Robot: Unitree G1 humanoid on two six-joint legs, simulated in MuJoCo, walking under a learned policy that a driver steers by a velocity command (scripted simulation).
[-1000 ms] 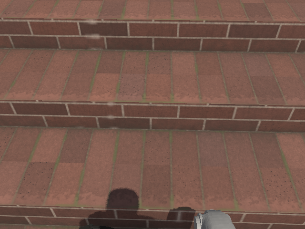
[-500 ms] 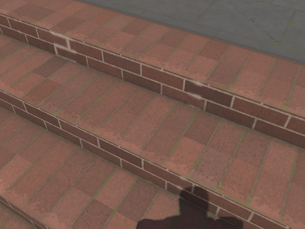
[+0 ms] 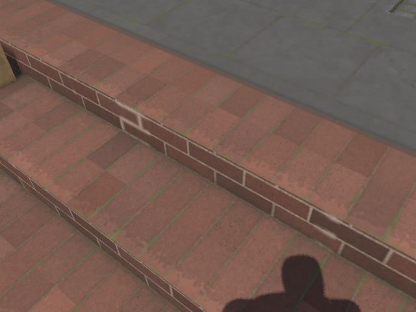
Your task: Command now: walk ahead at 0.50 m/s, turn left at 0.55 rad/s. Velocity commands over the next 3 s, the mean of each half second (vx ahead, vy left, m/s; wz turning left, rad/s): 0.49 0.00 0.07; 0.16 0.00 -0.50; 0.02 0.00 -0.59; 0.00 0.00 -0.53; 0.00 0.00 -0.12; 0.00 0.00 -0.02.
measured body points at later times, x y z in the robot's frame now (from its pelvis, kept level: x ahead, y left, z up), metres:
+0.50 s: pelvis +0.25 -0.04 +0.04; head +0.23 -0.06 +0.49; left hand +0.07 +0.10 -0.09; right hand +0.48 -0.19 -0.05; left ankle +0.36 +0.10 -0.49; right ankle +0.17 -0.12 -0.68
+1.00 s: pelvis +0.46 -0.02 +0.08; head +0.45 -0.03 +0.53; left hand +0.72 +0.14 +0.03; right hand +0.45 -0.33 -0.06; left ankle +0.39 +0.13 -0.68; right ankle +0.54 -0.14 -0.52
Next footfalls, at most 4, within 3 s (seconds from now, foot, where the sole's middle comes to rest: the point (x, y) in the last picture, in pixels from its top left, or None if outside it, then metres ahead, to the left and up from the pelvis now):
0.20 right None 0.21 -0.12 -0.72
0.72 left None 0.43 0.14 -0.72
1.00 right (254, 268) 0.58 -0.15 -0.56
1.54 left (178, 242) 0.69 0.06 -0.56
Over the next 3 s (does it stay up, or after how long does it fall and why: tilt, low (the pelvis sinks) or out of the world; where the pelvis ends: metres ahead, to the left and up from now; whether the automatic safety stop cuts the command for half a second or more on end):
stays up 0.60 0.00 0.21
